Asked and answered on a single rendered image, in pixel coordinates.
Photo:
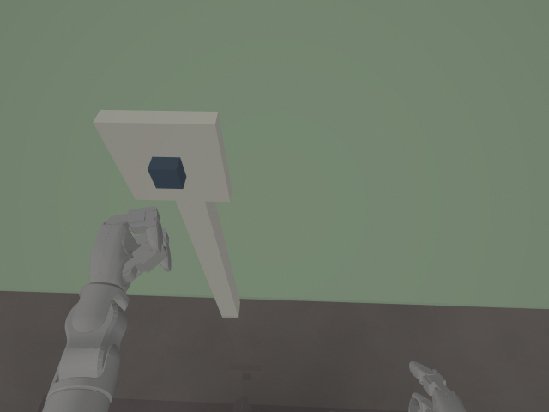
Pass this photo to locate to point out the panel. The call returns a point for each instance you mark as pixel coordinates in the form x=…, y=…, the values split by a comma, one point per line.
x=134, y=137

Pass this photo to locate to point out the button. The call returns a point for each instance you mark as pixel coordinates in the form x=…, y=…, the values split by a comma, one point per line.
x=167, y=172

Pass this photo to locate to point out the robot right hand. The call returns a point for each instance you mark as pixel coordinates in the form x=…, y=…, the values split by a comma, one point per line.
x=443, y=399

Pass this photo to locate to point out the robot left hand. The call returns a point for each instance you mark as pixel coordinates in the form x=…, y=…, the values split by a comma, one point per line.
x=114, y=246

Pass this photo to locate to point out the left robot forearm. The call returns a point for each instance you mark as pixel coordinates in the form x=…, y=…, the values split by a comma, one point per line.
x=87, y=372

